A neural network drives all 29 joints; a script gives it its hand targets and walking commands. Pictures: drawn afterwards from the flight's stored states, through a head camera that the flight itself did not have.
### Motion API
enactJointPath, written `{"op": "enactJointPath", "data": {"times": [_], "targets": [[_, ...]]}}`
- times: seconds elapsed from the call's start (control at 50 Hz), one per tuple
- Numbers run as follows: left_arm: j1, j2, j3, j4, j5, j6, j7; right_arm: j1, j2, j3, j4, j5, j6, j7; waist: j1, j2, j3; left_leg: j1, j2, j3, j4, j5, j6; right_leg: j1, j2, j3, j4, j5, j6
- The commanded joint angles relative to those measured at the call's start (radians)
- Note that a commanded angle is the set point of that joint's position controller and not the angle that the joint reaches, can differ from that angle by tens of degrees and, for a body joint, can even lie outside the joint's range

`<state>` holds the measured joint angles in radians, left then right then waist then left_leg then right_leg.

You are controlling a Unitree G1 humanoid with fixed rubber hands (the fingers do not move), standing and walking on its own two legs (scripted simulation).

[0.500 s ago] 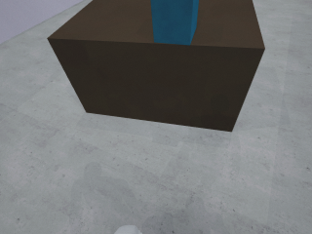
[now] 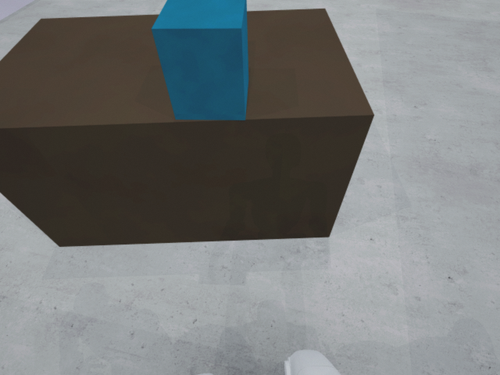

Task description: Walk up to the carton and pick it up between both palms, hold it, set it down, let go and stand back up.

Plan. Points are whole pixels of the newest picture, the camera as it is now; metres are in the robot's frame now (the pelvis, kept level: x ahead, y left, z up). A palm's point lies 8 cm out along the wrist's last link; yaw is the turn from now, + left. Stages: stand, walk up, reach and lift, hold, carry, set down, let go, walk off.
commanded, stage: walk up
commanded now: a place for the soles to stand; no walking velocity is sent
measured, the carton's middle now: (209, 58) +0.86 +0.11 +0.05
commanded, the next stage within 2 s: none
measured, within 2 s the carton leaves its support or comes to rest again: neither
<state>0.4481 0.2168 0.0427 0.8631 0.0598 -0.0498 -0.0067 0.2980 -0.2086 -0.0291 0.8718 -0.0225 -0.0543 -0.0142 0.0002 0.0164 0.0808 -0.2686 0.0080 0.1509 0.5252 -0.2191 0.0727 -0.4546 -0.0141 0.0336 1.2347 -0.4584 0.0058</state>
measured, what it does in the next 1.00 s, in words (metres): walks ahead: right foot, then left foot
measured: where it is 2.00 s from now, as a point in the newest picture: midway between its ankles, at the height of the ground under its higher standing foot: (246, 323)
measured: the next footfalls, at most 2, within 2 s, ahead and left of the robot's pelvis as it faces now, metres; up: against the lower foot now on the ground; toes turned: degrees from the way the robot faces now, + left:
right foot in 0.30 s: +0.28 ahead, -0.15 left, +0.00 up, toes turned -6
left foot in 0.88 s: +0.53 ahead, +0.08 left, +0.00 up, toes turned +6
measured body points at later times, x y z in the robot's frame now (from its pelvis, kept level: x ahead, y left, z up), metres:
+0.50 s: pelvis +0.23 -0.08 +0.01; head +0.25 -0.12 +0.46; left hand +0.27 +0.16 -0.10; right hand +0.22 -0.32 -0.15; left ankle +0.21 +0.11 -0.63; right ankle +0.24 -0.14 -0.73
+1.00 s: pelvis +0.43 +0.00 -0.01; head +0.45 +0.00 +0.44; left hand +0.40 +0.23 -0.15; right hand +0.51 -0.23 -0.15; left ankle +0.49 +0.08 -0.73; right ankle +0.30 -0.13 -0.64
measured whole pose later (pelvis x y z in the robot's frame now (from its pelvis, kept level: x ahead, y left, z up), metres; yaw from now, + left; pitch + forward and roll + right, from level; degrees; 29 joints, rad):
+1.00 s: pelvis +0.43 +0.00 -0.01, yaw +3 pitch -2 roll +0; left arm 0.47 0.16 0.00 0.85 0.04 -0.03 0.03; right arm 0.27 -0.19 -0.03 0.85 -0.01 -0.01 0.00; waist 0.01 0.00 0.08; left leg -0.38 -0.04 0.08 0.66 -0.25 0.09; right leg -0.30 -0.02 0.01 1.24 -0.58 -0.01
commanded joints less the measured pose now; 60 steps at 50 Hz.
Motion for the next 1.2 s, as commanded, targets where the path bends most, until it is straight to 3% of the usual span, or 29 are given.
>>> {"op": "enactJointPath", "data": {"times": [0.0,0.04,0.06,0.16,0.22,0.26,0.28,0.3,0.32,0.34,0.4,0.44,0.48,0.52,0.56,0.66,0.72,0.76,0.82,0.84,0.86,0.88,0.9,0.92,0.94,0.96,0.98,1.04,1.18], "targets": [[0.086,0.001,-0.006,-0.057,0.017,-0.006,-0.022,0.105,-0.121,-0.03,-0.024,-0.015,-0.048,-0.001,0.023,-0.064,0.017,0.01,0.292,-0.31,-0.293,-0.051,0.183,-0.124,-0.063,0.035,-0.087,0.085,-0.02],[0.015,0.0,-0.005,-0.075,0.012,-0.002,-0.028,0.123,-0.138,-0.03,-0.013,-0.012,-0.048,0.008,0.02,0.012,0.079,-0.065,0.27,-0.237,-0.33,-0.073,0.117,-0.13,-0.067,-0.003,-0.173,0.234,-0.028],[-0.011,-0.005,-0.004,-0.102,0.01,0.0,-0.029,0.125,-0.141,-0.024,-0.008,-0.024,-0.042,0.013,0.019,0.085,0.115,-0.06,0.251,-0.217,-0.329,-0.156,0.134,-0.148,-0.081,-0.014,-0.231,0.255,-0.02],[-0.141,0.023,0.0,-0.155,-0.003,-0.013,-0.036,0.171,-0.148,-0.017,0.03,-0.025,-0.036,0.025,-0.011,0.126,0.089,-0.054,0.24,-0.135,-0.322,-0.117,0.125,0.04,-0.051,-0.082,-0.53,0.398,-0.021],[-0.13,0.061,0.011,-0.15,-0.005,-0.016,-0.019,0.205,-0.185,-0.024,0.033,-0.027,-0.017,0.029,-0.017,0.053,0.097,-0.018,0.228,-0.11,-0.236,-0.027,0.1,0.111,0.0,-0.163,-0.589,0.351,-0.018],[-0.032,0.098,0.023,-0.121,0.01,-0.016,-0.003,0.243,-0.185,-0.015,0.027,-0.03,-0.005,0.034,0.036,-0.051,0.045,-0.042,0.215,-0.125,-0.064,-0.095,0.059,0.275,-0.021,-0.104,-0.647,0.233,-0.028],[0.083,0.12,0.031,-0.105,0.001,-0.023,0.007,0.261,-0.146,0.004,0.017,-0.027,0.003,0.034,0.08,-0.093,-0.015,-0.064,0.148,-0.08,0.148,-0.076,0.038,0.392,-0.066,-0.02,-0.709,0.204,-0.048],[0.212,0.2,0.051,-0.109,0.002,-0.027,0.026,0.315,-0.076,0.027,-0.004,-0.018,0.009,0.035,0.102,-0.207,-0.208,-0.183,0.047,-0.027,0.473,-0.287,-0.021,0.567,-0.308,0.371,-0.781,0.081,-0.087],[0.237,0.255,0.064,-0.102,-0.019,-0.01,0.048,0.326,-0.083,0.011,-0.026,-0.019,0.026,0.034,0.109,-0.199,-0.128,-0.348,-0.018,-0.137,0.62,-0.343,-0.051,0.591,-0.408,0.643,-0.893,-0.054,-0.159],[0.15,0.242,0.065,-0.125,-0.026,-0.001,0.066,0.28,-0.114,0.003,-0.032,-0.019,0.037,0.035,0.101,-0.157,-0.082,-0.41,0.019,-0.186,0.705,-0.329,-0.062,0.543,-0.441,0.706,-0.994,-0.127,-0.19],[0.048,0.164,0.033,-0.154,-0.047,-0.032,0.059,0.234,-0.088,0.005,-0.032,-0.007,0.034,0.04,0.038,-0.093,-0.013,-0.354,0.079,-0.227,0.664,-0.118,-0.078,0.401,-0.353,0.34,-0.976,0.287,-0.041],[0.016,0.099,0.008,-0.128,-0.047,-0.05,0.041,0.256,-0.088,-0.007,0.007,-0.028,0.041,0.042,0.001,-0.137,0.02,-0.235,0.08,-0.212,0.612,-0.078,-0.097,0.281,-0.261,0.137,-0.964,0.485,-0.028],[0.078,0.069,-0.002,-0.091,-0.033,-0.059,0.036,0.205,-0.069,-0.002,0.004,-0.042,0.045,0.045,0.021,-0.149,-0.01,-0.303,0.037,-0.15,0.618,-0.045,-0.104,0.386,-0.223,0.073,-0.901,0.685,-0.07],[0.109,0.091,0.006,-0.071,-0.034,-0.062,0.042,0.156,-0.039,-0.001,-0.016,-0.05,0.046,0.058,0.01,-0.146,0.013,-0.327,0.049,-0.155,0.57,0.045,-0.103,0.386,-0.218,0.009,-0.909,0.792,-0.009],[0.114,0.093,0.0,-0.076,-0.032,-0.059,0.04,0.122,-0.03,0.01,-0.028,-0.038,0.057,0.061,-0.001,-0.157,0.042,-0.33,0.033,-0.114,0.515,0.112,-0.114,0.307,-0.177,-0.041,-0.943,0.675,-0.015],[0.145,0.079,-0.005,-0.059,-0.014,-0.059,0.035,-0.051,-0.036,0.007,-0.076,-0.044,0.053,0.075,0.033,-0.155,0.147,-0.387,0.071,-0.077,0.337,0.173,-0.093,0.273,-0.199,-0.046,-0.96,0.566,-0.075],[0.219,0.074,-0.014,-0.028,-0.014,-0.058,0.05,-0.073,-0.034,0.008,-0.08,-0.045,0.047,0.069,0.047,-0.118,0.118,-0.371,0.07,-0.079,0.222,0.186,-0.063,0.37,-0.243,-0.027,-0.901,0.732,-0.071],[0.172,0.128,0.001,-0.031,0.0,-0.055,0.066,-0.118,-0.044,0.003,-0.105,-0.038,0.048,0.063,0.033,-0.135,0.089,-0.351,0.078,-0.102,0.185,0.136,-0.038,0.433,-0.29,-0.005,-0.883,0.678,-0.14],[0.121,0.13,0.005,-0.038,0.006,-0.04,0.073,-0.048,-0.051,-0.016,-0.096,-0.038,0.052,0.064,-0.031,-0.08,0.054,-0.189,0.096,-0.157,0.15,0.03,-0.018,0.364,-0.337,-0.033,-0.836,0.575,-0.148],[0.073,0.128,0.003,-0.048,0.001,-0.037,0.069,0.074,-0.038,-0.018,-0.056,-0.025,0.04,0.058,-0.094,-0.028,-0.018,-0.012,0.079,-0.186,0.034,0.08,-0.022,0.318,-0.283,-0.059,-0.721,0.516,-0.129],[0.132,0.109,-0.007,-0.043,-0.009,-0.032,0.061,0.168,-0.081,-0.036,-0.006,-0.035,0.031,0.048,-0.089,0.028,-0.106,0.199,0.01,-0.128,0.0,0.143,-0.003,0.27,-0.171,-0.138,-0.514,0.501,-0.104],[0.186,0.087,-0.013,-0.033,-0.015,-0.024,0.05,0.315,-0.143,-0.061,0.024,-0.031,0.022,0.028,-0.133,0.143,-0.223,0.398,0.125,-0.298,0.018,0.231,0.065,0.132,-0.067,-0.17,-0.2,0.293,-0.077],[0.232,0.047,-0.019,-0.07,-0.023,-0.016,0.037,0.319,-0.219,-0.078,0.012,-0.006,0.032,0.011,-0.09,0.286,-0.277,0.527,0.264,-0.541,0.008,0.395,0.153,-0.042,0.062,-0.107,0.052,-0.208,-0.037],[0.217,0.041,-0.015,-0.096,-0.032,-0.008,0.044,0.309,-0.245,-0.092,0.0,0.03,0.043,-0.002,-0.109,0.279,-0.318,0.512,0.315,-0.672,-0.098,0.346,0.247,-0.113,0.057,-0.009,0.122,-0.202,-0.033],[0.133,0.069,-0.01,-0.129,-0.033,-0.008,0.048,0.221,-0.233,-0.081,-0.042,0.037,0.05,-0.01,-0.091,0.159,-0.236,0.406,0.332,-0.669,-0.166,0.248,0.257,-0.164,0.008,0.024,0.213,-0.176,-0.021],[0.097,0.043,-0.011,-0.115,-0.021,-0.01,0.05,0.119,-0.184,-0.063,-0.06,0.026,0.045,-0.012,-0.045,0.079,-0.097,0.258,0.292,-0.528,-0.176,0.26,0.211,-0.166,-0.023,0.027,0.188,-0.127,-0.019],[0.063,0.048,-0.015,-0.115,-0.011,-0.014,0.048,0.07,-0.147,-0.046,-0.061,0.02,0.045,-0.012,-0.03,0.007,-0.048,0.185,0.277,-0.469,-0.176,0.37,0.146,-0.148,-0.035,0.039,0.097,-0.059,-0.007],[0.052,0.006,-0.017,-0.111,0.004,0.0,0.055,0.026,-0.085,-0.019,-0.068,-0.004,0.001,0.005,0.026,-0.075,0.027,-0.072,0.206,-0.233,-0.196,0.749,0.111,0.061,-0.021,-0.01,-0.096,0.02,0.012],[-0.109,0.006,-0.008,-0.112,-0.041,0.032,0.084,-0.052,-0.143,-0.011,-0.093,-0.004,0.079,0.007,0.007,0.136,-0.063,0.01,0.171,-0.188,-0.076,0.741,0.075,0.065,-0.015,-0.089,-0.378,0.215,-0.029]]}}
